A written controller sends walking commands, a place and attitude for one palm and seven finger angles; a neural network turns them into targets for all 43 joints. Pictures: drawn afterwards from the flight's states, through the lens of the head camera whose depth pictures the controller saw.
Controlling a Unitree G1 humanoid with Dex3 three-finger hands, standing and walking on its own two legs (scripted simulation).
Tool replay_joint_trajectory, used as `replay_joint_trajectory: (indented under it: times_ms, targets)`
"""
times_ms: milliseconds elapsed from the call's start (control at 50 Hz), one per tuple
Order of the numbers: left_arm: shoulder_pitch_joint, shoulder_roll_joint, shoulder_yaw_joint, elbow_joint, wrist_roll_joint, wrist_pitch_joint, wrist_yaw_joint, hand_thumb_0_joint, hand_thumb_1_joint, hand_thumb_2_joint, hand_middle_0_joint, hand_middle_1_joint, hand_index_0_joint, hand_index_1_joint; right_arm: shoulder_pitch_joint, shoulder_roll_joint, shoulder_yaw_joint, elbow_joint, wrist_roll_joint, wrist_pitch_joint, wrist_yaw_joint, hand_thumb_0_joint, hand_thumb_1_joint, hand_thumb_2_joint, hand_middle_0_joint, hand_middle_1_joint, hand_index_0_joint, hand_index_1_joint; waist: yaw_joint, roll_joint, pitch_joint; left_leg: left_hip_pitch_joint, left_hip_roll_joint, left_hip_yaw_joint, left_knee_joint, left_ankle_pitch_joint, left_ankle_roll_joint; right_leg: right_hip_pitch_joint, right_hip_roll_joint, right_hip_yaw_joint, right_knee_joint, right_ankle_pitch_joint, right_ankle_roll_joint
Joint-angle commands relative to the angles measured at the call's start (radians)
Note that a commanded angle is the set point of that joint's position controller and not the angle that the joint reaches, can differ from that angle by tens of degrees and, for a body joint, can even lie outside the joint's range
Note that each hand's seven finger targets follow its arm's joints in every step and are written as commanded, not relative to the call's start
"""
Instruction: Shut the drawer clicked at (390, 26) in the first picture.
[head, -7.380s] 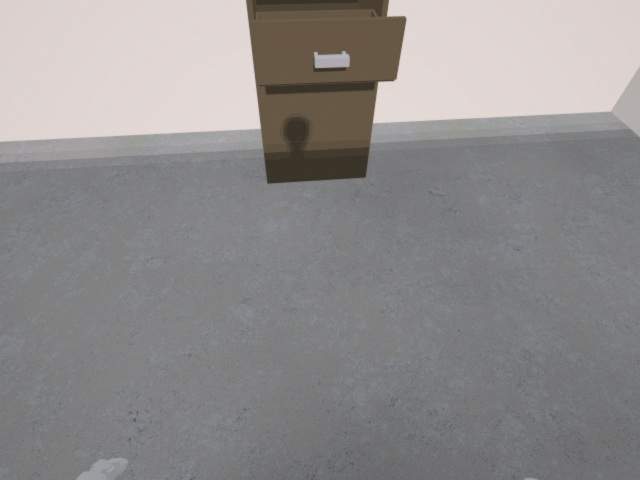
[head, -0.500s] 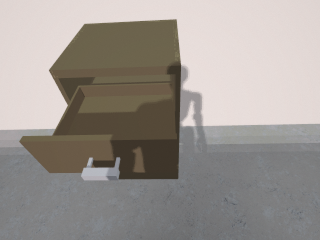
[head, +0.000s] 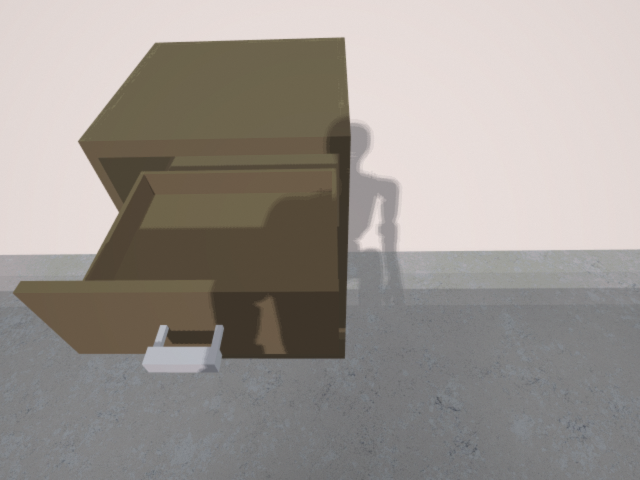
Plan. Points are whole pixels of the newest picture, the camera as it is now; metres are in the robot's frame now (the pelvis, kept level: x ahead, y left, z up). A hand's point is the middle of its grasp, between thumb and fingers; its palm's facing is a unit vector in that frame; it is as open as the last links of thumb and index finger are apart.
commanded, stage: come to a stop and stand still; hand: left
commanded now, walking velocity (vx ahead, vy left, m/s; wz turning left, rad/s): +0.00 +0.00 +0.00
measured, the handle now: (187, 345) +0.31 +0.21 -0.03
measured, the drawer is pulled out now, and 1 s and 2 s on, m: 0.30 0.30 0.29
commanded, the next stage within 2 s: look again from close up in 0.04 s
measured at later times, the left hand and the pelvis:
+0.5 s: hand out of the picture -0.02 +0.17 -0.17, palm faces +0.04 -0.98 -0.19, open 7.4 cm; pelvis +0.00 +0.00 +0.00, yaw +0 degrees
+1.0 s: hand (178, 442) +0.17 +0.18 -0.02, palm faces +0.18 -0.98 -0.05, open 6.9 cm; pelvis -0.03 +0.03 -0.02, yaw +2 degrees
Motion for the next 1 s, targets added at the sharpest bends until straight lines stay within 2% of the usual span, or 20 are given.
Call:
replay_joint_trajectory:
  times_ms: [0, 100, 160, 280, 400, 660, 720, 740, 760, 780, 800, 820, 840, 860, 880, 900, 920, 940, 960, 980]
  targets:
    - [0.078, 0.106, 0.015, -0.021, -0.002, -0.01, -0.001, 0.0, 0.9, 0.9, -0.2, -0.3, -0.2, -0.3, 0.077, -0.074, -0.013, -0.017, 0.004, -0.006, -0.009, 0.0, -0.9, -0.9, 0.2, 0.3, 0.2, 0.3, 0.012, -0.064, 0.037, -0.095, 0.068, -0.066, -0.062, 0.116, 0.038, 0.072, -0.187, 0.181, -0.099, 0.322, 0.046]
    - [0.075, 0.105, 0.014, -0.02, -0.001, -0.007, -0.002, 0.0, 0.9, 0.9, -0.2, -0.3, -0.2, -0.3, 0.071, -0.074, -0.013, -0.019, 0.003, -0.002, -0.008, 0.0, -0.9, -0.9, 0.2, 0.3, 0.2, 0.3, 0.009, -0.052, 0.063, -0.085, 0.067, -0.068, -0.069, 0.093, 0.039, 0.036, -0.179, 0.187, -0.125, 0.241, 0.048]
    - [0.087, 0.101, 0.013, -0.017, 0.0, -0.009, -0.002, 0.0, 0.9, 0.9, -0.2, -0.3, -0.2, -0.3, 0.07, -0.078, -0.013, -0.02, 0.002, -0.006, -0.009, 0.0, -0.9, -0.9, 0.2, 0.3, 0.2, 0.3, 0.01, -0.035, 0.047, -0.074, 0.069, -0.073, -0.064, 0.109, 0.041, 0.034, -0.179, 0.188, -0.125, 0.229, 0.044]
    - [0.101, 0.098, 0.011, -0.006, 0.001, -0.01, -0.003, 0.0, 0.9, 0.9, -0.2, -0.3, -0.2, -0.3, 0.071, -0.077, -0.011, -0.018, 0.004, -0.007, -0.01, 0.0, -0.9, -0.9, 0.2, 0.3, 0.2, 0.3, 0.009, -0.055, 0.05, -0.073, 0.068, -0.069, -0.065, 0.093, 0.043, 0.028, -0.177, 0.192, -0.14, 0.204, 0.05]
    - [0.116, 0.086, 0.007, 0.006, 0.001, -0.007, -0.005, 0.0, 0.9, 0.9, -0.2, -0.3, -0.2, -0.3, 0.073, -0.07, -0.009, -0.011, 0.004, -0.009, -0.01, 0.0, -0.9, -0.9, 0.2, 0.3, 0.2, 0.3, 0.012, -0.029, 0.076, -0.074, 0.069, -0.076, -0.081, 0.081, 0.049, -0.007, -0.168, 0.188, -0.153, 0.118, 0.042]
    - [0.14, 0.064, 0.006, 0.016, 0.001, -0.008, -0.004, 0.0, 0.9, 0.9, -0.2, -0.3, -0.2, -0.3, 0.107, -0.057, -0.007, 0.005, 0.004, -0.019, -0.014, 0.0, -0.9, -0.9, 0.2, 0.3, 0.2, 0.3, 0.018, -0.035, 0.059, -0.089, 0.076, -0.087, -0.074, 0.117, 0.055, 0.006, -0.164, 0.173, -0.112, 0.147, 0.027]
    - [0.14, 0.059, 0.005, 0.016, 0.0, -0.005, -0.004, 0.0, 0.9, 0.9, -0.2, -0.3, -0.2, -0.3, 0.106, -0.056, -0.007, 0.007, 0.005, -0.019, -0.015, 0.0, -0.9, -0.9, 0.2, 0.3, 0.2, 0.3, 0.019, -0.035, 0.084, -0.1, 0.075, -0.09, -0.076, 0.105, 0.056, -0.009, -0.161, 0.172, -0.112, 0.13, 0.027]
    - [0.188, 0.096, 0.014, 0.053, 0.015, -0.036, 0.041, 0.0, 0.9, 0.9, -0.2, -0.3, -0.2, -0.3, -0.023, -0.09, -0.021, -0.051, 0.009, -0.025, -0.002, 0.0, -0.9, -0.9, 0.2, 0.3, 0.2, 0.3, 0.055, -0.097, 0.13, -0.237, 0.069, -0.004, 0.15, 0.035, 0.013, 0.003, -0.233, 0.214, -0.07, 0.724, 0.139]
    - [-0.501, 0.25, 0.021, -1.405, -0.212, -0.245, 0.003, 0.0, 0.9, 0.9, -0.22, -0.322, -0.22, -0.322, -0.041, -0.303, -0.049, -0.437, 0.046, -0.181, -0.047, 0.0, -0.9, -0.9, 0.2, 0.3, 0.2, 0.3, -0.077, 0.113, -0.364, 0.055, -0.034, -0.062, 0.006, 0.192, 0.063, 0.091, -0.152, 0.204, 0.008, 0.406, 0.081]
    - [-0.175, 0.217, 0.049, -1.217, -0.13, -0.193, 0.061, 0.0, 0.9, 0.9, -0.24, -0.343, -0.24, -0.343, -0.142, -0.206, -0.03, -0.391, 0.037, -0.255, -0.072, 0.0, -0.9, -0.9, 0.2, 0.3, 0.2, 0.3, 0.017, 0.258, -0.39, 0.045, -0.029, -0.033, 0.01, 0.251, 0.066, 0.09, -0.088, 0.152, 0.027, 0.199, 0.037]
    - [0.095, 0.048, -0.039, -1.059, -0.144, -0.063, 0.104, 0.0, 0.9, 0.9, -0.26, -0.365, -0.26, -0.365, -0.138, -0.177, -0.047, -0.404, 0.063, -0.292, -0.065, 0.0, -0.9, -0.9, 0.2, 0.3, 0.2, 0.3, -0.005, 0.184, -0.218, -0.064, -0.007, -0.072, 0.007, 0.235, 0.044, -0.005, -0.078, 0.088, 0.021, 0.119, 0.045]
    - [0.115, -0.078, -0.116, -1.025, -0.162, -0.044, 0.082, 0.0, 0.9, 0.9, -0.28, -0.387, -0.28, -0.387, -0.101, -0.195, -0.036, -0.374, 0.068, -0.306, -0.06, 0.0, -0.9, -0.9, 0.2, 0.3, 0.2, 0.3, -0.016, 0.029, -0.09, -0.114, -0.005, -0.076, 0.029, 0.171, 0.054, -0.085, -0.076, 0.049, 0.019, 0.081, 0.066]
    - [0.071, -0.067, -0.134, -1.111, -0.193, -0.092, 0.068, 0.0, 0.9, 0.9, -0.3, -0.408, -0.3, -0.408, -0.128, -0.219, -0.042, -0.427, 0.069, -0.332, -0.059, 0.0, -0.9, -0.9, 0.2, 0.3, 0.2, 0.3, -0.037, -0.073, 0.003, -0.16, -0.012, -0.103, 0.069, 0.082, 0.068, -0.182, -0.079, 0.05, 0.015, -0.004, 0.081]
    - [0.06, -0.038, -0.119, -1.124, -0.192, -0.143, 0.05, 0.0, 0.9, 0.9, -0.32, -0.43, -0.32, -0.43, -0.126, -0.241, -0.053, -0.452, 0.054, -0.354, -0.056, 0.0, -0.9, -0.9, 0.2, 0.3, 0.2, 0.3, -0.057, -0.194, 0.003, -0.201, -0.022, -0.104, 0.117, 0.011, 0.075, -0.257, -0.084, 0.049, 0.017, -0.107, 0.091]
    - [0.088, -0.043, -0.103, -1.09, -0.189, -0.192, 0.029, 0.0, 0.9, 0.9, -0.34, -0.452, -0.34, -0.452, -0.123, -0.244, -0.066, -0.481, 0.039, -0.367, -0.049, 0.0, -0.9, -0.9, 0.2, 0.3, 0.2, 0.3, -0.06, -0.27, -0.002, -0.264, -0.033, -0.106, 0.17, -0.034, 0.074, -0.322, -0.085, 0.054, 0.036, -0.199, 0.095]
    - [0.152, -0.069, -0.099, -1.059, -0.186, -0.246, 0.001, 0.0, 0.9, 0.9, -0.36, -0.473, -0.36, -0.473, -0.14, -0.232, -0.074, -0.522, 0.033, -0.374, -0.036, 0.0, -0.9, -0.9, 0.2, 0.3, 0.2, 0.3, -0.035, -0.249, -0.007, -0.308, -0.042, -0.095, 0.211, -0.059, 0.061, -0.351, -0.091, 0.059, 0.074, -0.248, 0.086]
    - [0.242, -0.079, -0.088, -1.053, -0.19, -0.308, -0.035, 0.0, 0.9, 0.9, -0.38, -0.495, -0.38, -0.495, -0.149, -0.227, -0.081, -0.562, 0.022, -0.379, -0.021, 0.0, -0.9, -0.9, 0.2, 0.3, 0.2, 0.3, 0.003, -0.294, -0.065, -0.368, -0.047, -0.091, 0.249, -0.062, 0.048, -0.352, -0.088, 0.058, 0.126, -0.261, 0.083]
    - [0.377, -0.1, -0.07, -1.013, -0.207, -0.372, -0.082, 0.0, 0.9, 0.9, -0.4, -0.517, -0.4, -0.517, -0.173, -0.221, -0.088, -0.597, 0.021, -0.38, -0.005, 0.0, -0.9, -0.9, 0.2, 0.3, 0.2, 0.3, 0.04, -0.303, -0.079, -0.439, -0.048, -0.083, 0.29, -0.058, 0.037, -0.355, -0.083, 0.055, 0.186, -0.235, 0.076]
    - [0.441, -0.115, -0.063, -1.023, -0.224, -0.442, -0.135, 0.0, 0.9, 0.9, -0.42, -0.538, -0.42, -0.538, -0.188, -0.217, -0.093, -0.626, 0.017, -0.373, 0.016, 0.0, -0.9, -0.9, 0.2, 0.3, 0.2, 0.3, 0.059, -0.294, -0.116, -0.492, -0.054, -0.077, 0.332, -0.036, 0.028, -0.339, -0.081, 0.054, 0.252, -0.151, 0.073]
    - [0.491, -0.076, -0.007, -1.026, -0.227, -0.516, -0.182, 0.0, 0.9, 0.9, -0.44, -0.56, -0.44, -0.56, -0.202, -0.217, -0.105, -0.642, 0.016, -0.359, 0.036, 0.0, -0.9, -0.9, 0.2, 0.3, 0.2, 0.3, 0.075, -0.27, -0.158, -0.531, -0.057, -0.069, 0.38, 0.006, 0.019, -0.325, -0.08, 0.053, 0.322, -0.036, 0.067]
